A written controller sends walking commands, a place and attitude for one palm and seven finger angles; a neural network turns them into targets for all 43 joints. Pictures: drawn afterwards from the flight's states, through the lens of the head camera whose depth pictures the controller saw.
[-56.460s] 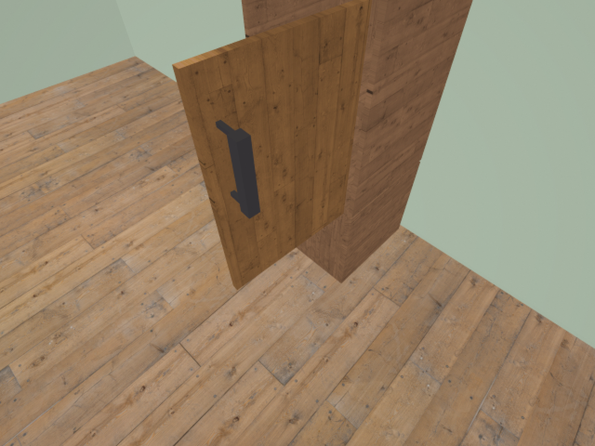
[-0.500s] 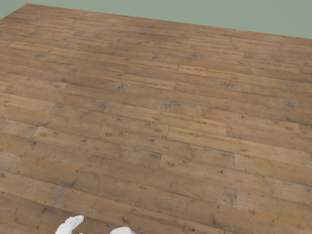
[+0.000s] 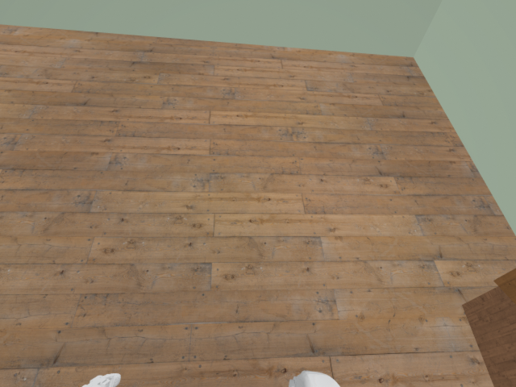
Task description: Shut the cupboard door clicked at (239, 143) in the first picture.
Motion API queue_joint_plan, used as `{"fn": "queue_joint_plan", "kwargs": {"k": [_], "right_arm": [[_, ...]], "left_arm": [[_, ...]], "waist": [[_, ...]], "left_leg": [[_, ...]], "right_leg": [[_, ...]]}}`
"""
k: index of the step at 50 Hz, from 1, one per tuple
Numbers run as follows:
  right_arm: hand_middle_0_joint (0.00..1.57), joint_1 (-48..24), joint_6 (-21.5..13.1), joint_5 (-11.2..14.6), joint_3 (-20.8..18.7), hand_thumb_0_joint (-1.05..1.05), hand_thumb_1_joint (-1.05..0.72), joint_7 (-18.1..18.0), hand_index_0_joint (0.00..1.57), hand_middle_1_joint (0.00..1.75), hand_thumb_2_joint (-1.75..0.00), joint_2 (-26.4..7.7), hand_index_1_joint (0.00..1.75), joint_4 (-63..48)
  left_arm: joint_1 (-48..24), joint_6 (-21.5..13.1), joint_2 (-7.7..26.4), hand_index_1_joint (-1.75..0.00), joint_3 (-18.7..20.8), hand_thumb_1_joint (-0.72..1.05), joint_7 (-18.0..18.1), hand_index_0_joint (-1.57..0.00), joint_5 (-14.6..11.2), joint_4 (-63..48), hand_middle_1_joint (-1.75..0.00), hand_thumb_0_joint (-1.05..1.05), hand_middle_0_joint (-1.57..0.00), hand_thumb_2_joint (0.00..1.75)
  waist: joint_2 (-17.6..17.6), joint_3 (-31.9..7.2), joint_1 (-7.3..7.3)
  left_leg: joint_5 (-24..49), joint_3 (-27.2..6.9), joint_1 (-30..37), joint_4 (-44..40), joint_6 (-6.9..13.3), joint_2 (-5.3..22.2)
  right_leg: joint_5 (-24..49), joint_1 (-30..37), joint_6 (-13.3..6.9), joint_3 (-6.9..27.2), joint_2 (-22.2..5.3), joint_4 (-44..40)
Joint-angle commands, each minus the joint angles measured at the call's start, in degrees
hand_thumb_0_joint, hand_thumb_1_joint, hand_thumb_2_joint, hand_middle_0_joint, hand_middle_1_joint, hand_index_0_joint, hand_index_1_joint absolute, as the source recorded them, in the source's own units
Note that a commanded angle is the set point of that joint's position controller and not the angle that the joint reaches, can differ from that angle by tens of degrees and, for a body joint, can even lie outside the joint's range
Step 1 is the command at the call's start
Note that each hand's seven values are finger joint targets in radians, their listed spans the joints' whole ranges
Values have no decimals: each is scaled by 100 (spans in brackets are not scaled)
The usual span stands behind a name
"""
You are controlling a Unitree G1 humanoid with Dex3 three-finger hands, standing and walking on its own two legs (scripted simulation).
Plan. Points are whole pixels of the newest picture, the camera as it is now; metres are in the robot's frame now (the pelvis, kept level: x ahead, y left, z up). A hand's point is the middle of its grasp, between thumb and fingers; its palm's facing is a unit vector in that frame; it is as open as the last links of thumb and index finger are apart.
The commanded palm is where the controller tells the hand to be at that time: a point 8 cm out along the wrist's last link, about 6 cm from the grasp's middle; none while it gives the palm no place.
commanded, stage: turn to face it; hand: left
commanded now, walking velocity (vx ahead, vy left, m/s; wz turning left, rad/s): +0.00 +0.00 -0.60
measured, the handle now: out of the picture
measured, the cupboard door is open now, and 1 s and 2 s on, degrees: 26 26 26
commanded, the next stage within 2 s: take the last steps up to it in 1.70 s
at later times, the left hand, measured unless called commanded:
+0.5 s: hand (176, 383) +0.14 +0.14 -0.17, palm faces -0.26 -0.94 -0.21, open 7.4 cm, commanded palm none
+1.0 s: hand (222, 347) +0.20 +0.07 -0.16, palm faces -0.53 -0.80 -0.28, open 7.4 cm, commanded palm none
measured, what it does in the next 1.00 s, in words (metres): steps on the spot, turning right: right foot, then left foot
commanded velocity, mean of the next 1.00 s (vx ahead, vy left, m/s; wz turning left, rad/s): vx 0.00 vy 0.00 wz -0.60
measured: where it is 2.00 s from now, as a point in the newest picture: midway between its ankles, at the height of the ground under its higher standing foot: outside the picture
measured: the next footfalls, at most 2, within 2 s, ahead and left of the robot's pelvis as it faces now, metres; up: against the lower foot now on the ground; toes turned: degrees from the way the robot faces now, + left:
right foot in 0.18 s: +0.02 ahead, -0.16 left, +0.00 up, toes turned -11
left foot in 0.52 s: +0.10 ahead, +0.09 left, +0.00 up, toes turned -15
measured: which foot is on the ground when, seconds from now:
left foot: down 0.00-0.18, up 0.20-0.50, down 0.52-0.86, up 0.88-1.00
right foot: up 0.00-0.16, down 0.18-0.52, up 0.54-0.84, down 0.86-1.00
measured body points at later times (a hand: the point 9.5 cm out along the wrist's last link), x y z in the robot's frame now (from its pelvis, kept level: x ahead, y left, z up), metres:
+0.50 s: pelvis +0.01 -0.02 -0.01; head +0.05 -0.03 +0.44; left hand +0.16 +0.19 -0.16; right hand +0.01 -0.31 -0.14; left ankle +0.05 +0.10 -0.73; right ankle -0.02 -0.15 -0.74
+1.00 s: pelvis +0.01 -0.05 -0.01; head +0.04 -0.10 +0.44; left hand +0.23 +0.11 -0.14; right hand -0.08 -0.32 -0.16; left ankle +0.06 +0.08 -0.67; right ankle -0.05 -0.14 -0.74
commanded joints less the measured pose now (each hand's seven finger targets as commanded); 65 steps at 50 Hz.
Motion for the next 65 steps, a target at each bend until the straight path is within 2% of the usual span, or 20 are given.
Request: {"fn": "queue_joint_plan", "kwargs": {"k": [1,7,9,11,14,21,24,26,27,30,40,41,43,46,49,56,59,61,62,65], "right_arm": [[20,393,-106,-3,-464,0,-90,-68,20,30,-90,-1286,30,-178],[20,96,-38,66,-546,0,-90,32,20,30,-90,-1353,30,-178],[20,-278,38,91,-386,0,-90,59,20,30,-90,-764,30,-568],[20,-401,95,102,-390,0,-90,-28,20,30,-90,-853,30,-522],[20,-124,89,73,-397,0,-90,37,20,30,-90,-883,30,-271],[20,-78,17,120,-350,0,-90,10,20,30,-90,-736,30,-371],[20,527,-61,140,-345,0,-90,-54,20,30,-90,-795,30,-195],[20,670,-151,19,-479,0,-90,-86,20,30,-90,-1656,30,-234],[20,669,-112,19,-469,0,-90,-90,20,30,-90,-1760,30,-366],[20,84,-162,-20,-364,0,-90,-133,20,30,-90,-1276,30,-445],[20,71,-33,24,-537,0,-90,-22,20,30,-90,-1470,30,-238],[20,-51,-21,58,-550,0,-90,1,20,30,-90,-1438,30,-281],[20,-470,26,108,-385,0,-90,52,20,30,-90,-785,30,-692],[20,-568,85,104,-400,0,-90,-33,20,30,-90,-983,30,-528],[20,-274,93,81,-365,0,-90,37,20,30,-90,-860,30,-342],[20,-328,18,139,-330,0,-90,6,20,30,-90,-787,30,-459],[20,296,-78,154,-335,0,-90,-54,20,30,-90,-866,30,-253],[20,477,-135,27,-467,0,-90,-78,20,30,-90,-1759,30,-319],[20,487,-114,14,-430,0,-90,-83,20,30,-90,-1753,30,-379],[20,38,-145,-18,-341,0,-90,-122,20,30,-90,-1333,30,-442]], "left_arm": [[-407,-194,116,-30,-27,90,-52,-20,15,-605,-30,0,-20,90],[407,-325,435,-30,13,90,19,-20,32,-358,-30,0,-20,90],[851,-421,1365,-30,142,90,153,-20,25,-204,-30,0,-20,90],[502,-426,1222,-30,160,90,260,-20,25,-290,-30,0,-20,90],[-172,-413,831,-30,36,90,263,-20,24,-514,-30,0,-20,90],[-9,-380,985,-30,122,90,219,-20,75,-435,-30,0,-20,90],[-248,-322,891,-30,113,90,208,-20,5,-454,-30,0,-20,90],[-13,-271,253,-30,-1,90,130,-20,-71,-636,-30,0,-20,90],[-110,-300,380,-30,-21,90,110,-20,-7,-745,-30,0,-20,90],[-75,-255,415,-30,81,90,15,-20,22,-488,-30,0,-20,90],[38,-306,234,-30,-28,90,-39,-20,-2,-438,-30,0,-20,90],[441,-348,409,-30,23,90,-18,-20,14,-308,-30,0,-20,90],[1012,-466,1379,-30,161,90,133,-20,16,-97,-30,0,-20,90],[286,-429,1018,-30,111,90,268,-20,10,-301,-30,0,-20,90],[-84,-442,868,-30,49,90,264,-20,41,-462,-30,0,-20,90],[121,-409,1026,-30,119,90,235,-20,62,-367,-30,0,-20,90],[-136,-359,906,-30,102,90,236,-20,-9,-398,-30,0,-20,90],[140,-314,329,-30,-20,90,144,-20,-76,-583,-30,0,-20,90],[-15,-326,535,-30,-27,90,128,-20,5,-635,-30,0,-20,90],[-38,-278,453,-30,44,90,39,-20,9,-432,-30,0,-20,90]], "waist": [[1288,-717,-277],[749,-930,181],[-1573,-714,443],[-1693,-632,257],[-898,-671,-84],[-812,-758,-1],[-727,-909,-320],[1752,-964,-283],[1515,-810,-323],[1296,-690,-54],[1346,-816,-25],[905,-926,184],[-1635,-814,493],[-1452,-559,177],[-778,-816,-66],[-785,-897,35],[-540,-1047,-282],[1932,-1110,-243],[1562,-920,-312],[1266,-701,-67]], "left_leg": [[2261,-690,792,-804,702,1363],[1345,-47,-92,612,79,1119],[-2229,-111,-2172,2929,-465,-160],[-1755,-959,-2541,3831,-447,-83],[-827,-864,-1884,3521,-540,-32],[-934,-721,-1090,1489,-499,-433],[145,-669,167,-224,-441,-527],[635,-2680,1136,-1373,311,1453],[1048,-2974,628,-1338,771,2093],[2483,-1672,596,-1001,701,1377],[2203,-346,454,71,334,1246],[1674,-134,25,715,79,1023],[-2263,-99,-2147,3002,-485,-241],[-1404,-1121,-2393,3923,-464,-6],[-882,-867,-1681,3280,-539,-125],[-885,-784,-1152,1530,-517,-469],[330,-780,258,-427,-449,-494],[1451,-2823,1290,-1300,497,1740],[1748,-2961,822,-1208,898,2116],[3011,-1625,693,-884,759,1361]], "right_leg": [[2,69,-31,-195,-62,-945],[1590,2002,-352,-238,-35,-3485],[3950,2534,-1333,2403,-2115,-4183],[3327,2164,-1573,2513,-1876,-4240],[2969,1652,-1316,1476,-1239,-4024],[2721,1501,-1401,2064,-1128,-3826],[2616,940,-957,2023,-797,-3287],[-1,-533,-312,770,498,-1492],[-848,-482,-233,434,295,-374],[-264,-622,-50,366,19,811],[844,1200,-217,-483,169,-2618],[1553,1911,-308,-374,104,-3353],[4533,2769,-1308,2457,-2040,-4038],[3146,2031,-1558,2271,-1656,-4161],[3177,1683,-1371,1567,-1192,-3941],[3380,1774,-1409,2122,-1102,-3707],[3238,1126,-923,2045,-713,-3054],[-546,-515,-266,658,522,-1105],[-986,-466,-204,530,271,-68],[-356,-567,-27,385,10,852]]}}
